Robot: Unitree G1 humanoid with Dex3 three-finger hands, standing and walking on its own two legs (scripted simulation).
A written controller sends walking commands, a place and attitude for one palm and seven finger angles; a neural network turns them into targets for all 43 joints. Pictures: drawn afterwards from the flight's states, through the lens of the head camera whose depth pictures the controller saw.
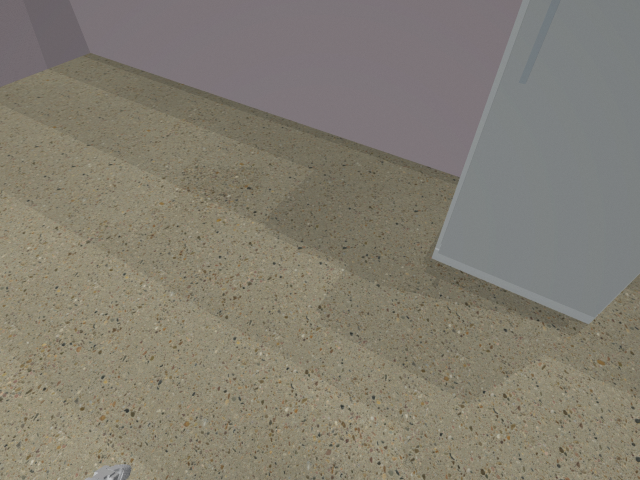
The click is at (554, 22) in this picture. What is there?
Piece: fridge door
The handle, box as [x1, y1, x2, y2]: [519, 0, 560, 83]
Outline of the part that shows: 560,0 551,1 519,82 525,83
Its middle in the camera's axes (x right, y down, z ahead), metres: +0.52 -0.55 +0.82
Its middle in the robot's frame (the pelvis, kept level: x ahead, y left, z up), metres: +1.03 -0.46 +0.27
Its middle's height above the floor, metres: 1.05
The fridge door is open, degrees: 0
